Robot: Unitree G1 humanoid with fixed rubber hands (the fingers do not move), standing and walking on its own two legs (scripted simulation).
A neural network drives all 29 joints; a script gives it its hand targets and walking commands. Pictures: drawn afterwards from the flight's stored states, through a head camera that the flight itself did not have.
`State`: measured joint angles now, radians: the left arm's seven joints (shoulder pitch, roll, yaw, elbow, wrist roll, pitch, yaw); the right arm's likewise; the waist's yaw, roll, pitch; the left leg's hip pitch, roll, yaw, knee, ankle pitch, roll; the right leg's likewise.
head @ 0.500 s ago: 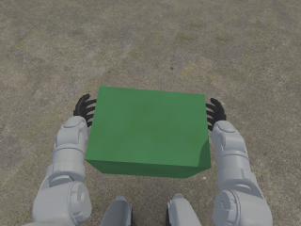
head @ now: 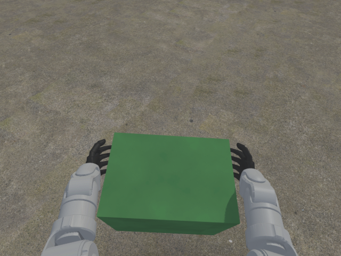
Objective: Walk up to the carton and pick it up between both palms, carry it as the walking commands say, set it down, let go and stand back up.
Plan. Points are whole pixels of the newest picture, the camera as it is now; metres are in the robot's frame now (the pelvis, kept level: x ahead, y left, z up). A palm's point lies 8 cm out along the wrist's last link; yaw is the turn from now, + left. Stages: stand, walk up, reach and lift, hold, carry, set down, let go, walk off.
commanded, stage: reach and lift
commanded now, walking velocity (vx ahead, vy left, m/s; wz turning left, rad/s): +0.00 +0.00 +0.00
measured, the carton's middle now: (168, 188) +0.32 +0.01 -0.09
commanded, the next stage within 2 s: hold in 1.76 s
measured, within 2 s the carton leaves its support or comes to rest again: neither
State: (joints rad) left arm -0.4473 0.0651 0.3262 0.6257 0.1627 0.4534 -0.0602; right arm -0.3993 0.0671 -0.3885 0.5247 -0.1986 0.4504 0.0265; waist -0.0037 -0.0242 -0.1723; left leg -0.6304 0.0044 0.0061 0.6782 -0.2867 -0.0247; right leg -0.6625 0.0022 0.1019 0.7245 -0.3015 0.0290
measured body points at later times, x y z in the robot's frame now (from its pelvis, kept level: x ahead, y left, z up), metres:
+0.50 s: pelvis +0.01 +0.00 +0.02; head -0.03 +0.00 +0.47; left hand +0.33 +0.20 +0.05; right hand +0.32 -0.19 +0.05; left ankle +0.02 +0.14 -0.71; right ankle +0.03 -0.13 -0.71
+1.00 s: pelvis +0.01 +0.00 +0.03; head -0.05 +0.00 +0.48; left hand +0.32 +0.20 +0.07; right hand +0.31 -0.19 +0.07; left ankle +0.02 +0.14 -0.71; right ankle +0.03 -0.13 -0.71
